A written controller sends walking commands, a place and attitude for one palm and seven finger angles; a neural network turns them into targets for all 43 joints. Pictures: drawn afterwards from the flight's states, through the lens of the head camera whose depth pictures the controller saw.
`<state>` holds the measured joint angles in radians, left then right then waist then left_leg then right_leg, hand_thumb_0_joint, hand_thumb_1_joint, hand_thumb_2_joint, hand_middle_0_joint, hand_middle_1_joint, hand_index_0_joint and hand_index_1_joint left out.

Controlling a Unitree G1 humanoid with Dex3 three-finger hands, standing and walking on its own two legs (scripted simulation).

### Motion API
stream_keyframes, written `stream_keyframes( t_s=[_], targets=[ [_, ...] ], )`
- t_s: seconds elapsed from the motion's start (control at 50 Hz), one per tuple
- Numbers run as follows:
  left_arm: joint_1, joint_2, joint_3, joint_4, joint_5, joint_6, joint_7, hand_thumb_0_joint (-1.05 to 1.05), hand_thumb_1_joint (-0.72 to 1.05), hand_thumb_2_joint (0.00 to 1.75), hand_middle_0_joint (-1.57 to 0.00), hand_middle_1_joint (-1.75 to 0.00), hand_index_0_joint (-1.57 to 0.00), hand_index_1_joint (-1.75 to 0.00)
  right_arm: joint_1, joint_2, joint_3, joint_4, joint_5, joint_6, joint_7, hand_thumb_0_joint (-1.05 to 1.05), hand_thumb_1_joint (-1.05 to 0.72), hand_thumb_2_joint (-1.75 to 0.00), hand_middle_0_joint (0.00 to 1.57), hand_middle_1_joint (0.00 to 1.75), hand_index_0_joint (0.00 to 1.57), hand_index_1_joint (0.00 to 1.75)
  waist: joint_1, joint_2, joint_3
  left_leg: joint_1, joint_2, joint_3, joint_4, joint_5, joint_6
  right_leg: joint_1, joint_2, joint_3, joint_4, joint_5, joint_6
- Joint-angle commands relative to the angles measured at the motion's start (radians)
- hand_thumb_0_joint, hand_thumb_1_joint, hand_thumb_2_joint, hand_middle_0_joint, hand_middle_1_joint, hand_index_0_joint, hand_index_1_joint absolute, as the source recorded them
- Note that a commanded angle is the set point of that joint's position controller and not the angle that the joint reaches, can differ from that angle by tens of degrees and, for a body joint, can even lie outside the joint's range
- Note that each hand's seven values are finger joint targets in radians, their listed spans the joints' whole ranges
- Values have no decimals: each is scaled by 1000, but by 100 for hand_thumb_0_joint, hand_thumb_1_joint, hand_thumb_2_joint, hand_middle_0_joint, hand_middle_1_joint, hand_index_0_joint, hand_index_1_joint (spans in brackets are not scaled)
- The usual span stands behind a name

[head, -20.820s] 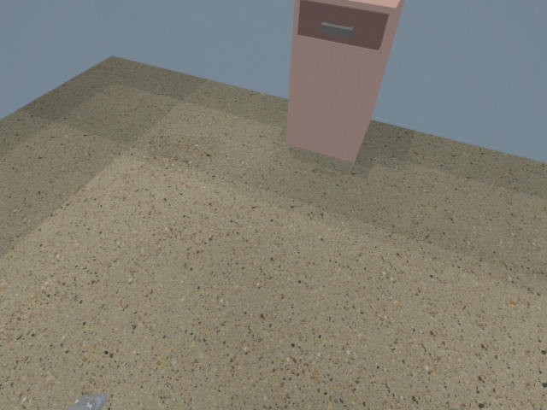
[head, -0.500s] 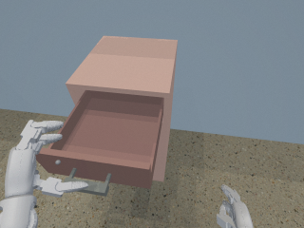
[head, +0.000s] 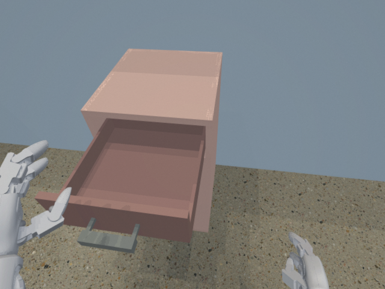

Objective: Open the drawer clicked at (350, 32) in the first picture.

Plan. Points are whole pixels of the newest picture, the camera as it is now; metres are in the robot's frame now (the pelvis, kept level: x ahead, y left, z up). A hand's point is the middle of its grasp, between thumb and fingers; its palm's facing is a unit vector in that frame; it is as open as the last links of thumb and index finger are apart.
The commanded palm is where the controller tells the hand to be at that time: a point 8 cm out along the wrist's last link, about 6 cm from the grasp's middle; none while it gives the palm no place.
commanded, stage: draw the hand back to the body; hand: left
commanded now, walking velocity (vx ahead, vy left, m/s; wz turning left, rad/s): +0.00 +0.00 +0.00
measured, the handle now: (111, 232) +0.24 +0.24 -0.07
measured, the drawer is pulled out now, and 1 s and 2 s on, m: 0.30 0.30 0.30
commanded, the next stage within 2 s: step back with the hand held close in 0.26 s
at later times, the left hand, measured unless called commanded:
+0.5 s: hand (46, 206) +0.18 +0.25 +0.17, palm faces +0.42 -0.78 -0.46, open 7.4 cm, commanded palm +0.12 +0.29 +0.17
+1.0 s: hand (26, 249) +0.12 +0.25 +0.15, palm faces +0.38 -0.80 -0.47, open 7.4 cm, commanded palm +0.06 +0.29 +0.17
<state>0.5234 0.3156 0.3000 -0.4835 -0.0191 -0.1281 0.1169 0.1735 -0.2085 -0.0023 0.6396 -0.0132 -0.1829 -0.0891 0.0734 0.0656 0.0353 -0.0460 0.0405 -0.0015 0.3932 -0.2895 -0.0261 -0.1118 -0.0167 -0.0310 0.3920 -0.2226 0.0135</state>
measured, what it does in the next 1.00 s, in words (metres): shifts its weight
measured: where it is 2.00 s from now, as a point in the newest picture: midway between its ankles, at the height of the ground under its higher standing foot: outside the picture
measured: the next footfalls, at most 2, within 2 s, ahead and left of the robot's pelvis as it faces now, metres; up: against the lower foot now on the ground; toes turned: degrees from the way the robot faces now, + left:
right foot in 1.58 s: -0.07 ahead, -0.12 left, +0.00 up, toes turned +1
left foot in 1.86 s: -0.17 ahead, +0.12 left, +0.00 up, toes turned +4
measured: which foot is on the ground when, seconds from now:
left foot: down 0.00-1.00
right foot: down 0.00-1.00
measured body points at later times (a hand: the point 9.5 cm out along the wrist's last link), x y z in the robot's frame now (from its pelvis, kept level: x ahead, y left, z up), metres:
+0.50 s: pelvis -0.01 +0.00 +0.00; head +0.01 -0.01 +0.45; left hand +0.16 +0.29 +0.19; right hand +0.19 -0.21 -0.09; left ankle -0.05 +0.13 -0.74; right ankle +0.00 -0.13 -0.74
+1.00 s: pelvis -0.07 +0.01 -0.01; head -0.03 +0.02 +0.43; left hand +0.10 +0.29 +0.18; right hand +0.13 -0.21 -0.08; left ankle -0.05 +0.13 -0.74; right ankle +0.00 -0.13 -0.74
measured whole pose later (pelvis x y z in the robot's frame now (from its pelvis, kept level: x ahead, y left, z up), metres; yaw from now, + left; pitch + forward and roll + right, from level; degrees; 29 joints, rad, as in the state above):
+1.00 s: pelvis -0.07 +0.01 -0.01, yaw +1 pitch +2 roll +0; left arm 0.64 0.36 0.38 -0.64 -0.03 -0.22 0.16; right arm 0.16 -0.19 0.00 0.54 0.00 -0.10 -0.08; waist 0.01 -0.02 0.05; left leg -0.35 0.01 -0.01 0.58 -0.27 -0.01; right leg -0.39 -0.05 -0.03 0.54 -0.18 0.03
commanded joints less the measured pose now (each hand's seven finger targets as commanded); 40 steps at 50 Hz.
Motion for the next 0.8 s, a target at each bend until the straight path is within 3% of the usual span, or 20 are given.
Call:
stream_keyframes(
  t_s=[0.0,0.06,0.24,0.3,0.34,0.36,0.38,0.4,0.46,0.5,0.56,0.68,0.78],
  targets=[
    [-56,151,101,-196,-9,-63,15,0,83,87,-21,-34,-21,-34,-123,-83,-25,-160,0,-57,-5,0,-90,-90,20,30,20,30,-8,-34,-86,-43,-18,47,-39,317,26,51,8,-39,-44,231,-15],
    [-68,157,101,-197,-6,-60,14,0,90,90,-20,-30,-20,-30,-130,-85,-25,-159,1,-56,-3,0,-90,-90,20,30,20,30,-7,3,-74,-47,-20,48,-39,298,24,38,8,-32,-54,209,-18],
    [-63,162,107,-206,-11,-60,20,0,90,90,-20,-30,-20,-30,-126,-78,-20,-170,4,-57,-4,0,-90,-90,20,30,20,30,-4,-17,-93,-60,-16,35,-41,275,25,43,2,-36,-31,184,-19],
    [-62,153,99,-216,-10,-61,21,0,90,90,-20,-30,-20,-30,-123,-78,-20,-168,7,-62,-2,0,-90,-90,20,30,20,30,-8,13,-93,-60,-15,34,-39,269,21,37,0,-37,-30,173,-21],
    [-51,152,102,-206,-9,-61,22,0,90,90,-20,-30,-20,-30,-124,-77,-21,-168,7,-62,-1,0,-90,-90,20,30,20,30,-6,-16,-87,-68,-13,33,-37,271,22,35,0,-39,-25,177,-19],
    [-249,300,258,-292,-21,-121,28,0,90,90,-20,-30,-20,-30,-108,-97,-2,-214,21,-32,6,0,-90,-90,20,30,20,30,-50,71,41,-163,-12,26,-26,176,36,-68,-40,33,-71,194,-21],
    [-103,210,194,-206,-14,-125,20,0,90,90,-20,-30,-20,-30,-104,-87,-10,-187,10,-12,-2,0,-90,-90,20,30,20,30,-60,-63,33,-175,-6,-7,-10,157,41,-80,-51,34,-78,199,-19],
    [-37,174,160,-184,-14,-125,8,0,90,90,-20,-30,-20,-30,-113,-107,-18,-198,12,5,3,0,-90,-90,20,30,20,30,-63,-111,-11,-160,-11,-1,8,156,48,-81,-58,40,-79,196,-18],
    [35,167,149,-240,-16,-135,5,0,90,90,-20,-30,-20,-30,-124,-113,-30,-223,14,31,6,0,-90,-90,20,30,20,30,-65,-40,-112,-152,-5,8,24,244,49,-36,-75,35,-32,281,-22],
    [95,176,164,-241,-19,-135,10,0,90,90,-20,-30,-20,-30,-113,-114,-40,-232,17,47,7,0,-90,-90,20,30,20,30,-65,-60,-177,-151,9,3,29,330,47,5,-73,20,11,340,-17],
    [131,216,203,-285,-20,-137,17,0,90,90,-20,-30,-20,-30,-122,-115,-52,-249,19,67,3,0,-90,-90,20,30,20,30,-64,-41,-229,-152,20,-2,48,461,38,27,-72,9,58,442,-17],
    [176,222,218,-340,-27,-136,27,0,90,90,-20,-30,-20,-30,-113,-108,-61,-267,20,76,-2,0,-90,-90,20,30,20,30,-63,-4,-241,-189,45,-28,55,530,30,11,-62,-12,130,423,-17],
    [166,213,214,-353,-24,-141,41,0,90,90,-20,-30,-20,-30,-104,-108,-60,-262,15,60,-5,0,-90,-90,20,30,20,30,-67,12,-192,-297,67,-50,34,351,48,-12,-58,4,153,295,-14]
  ],
)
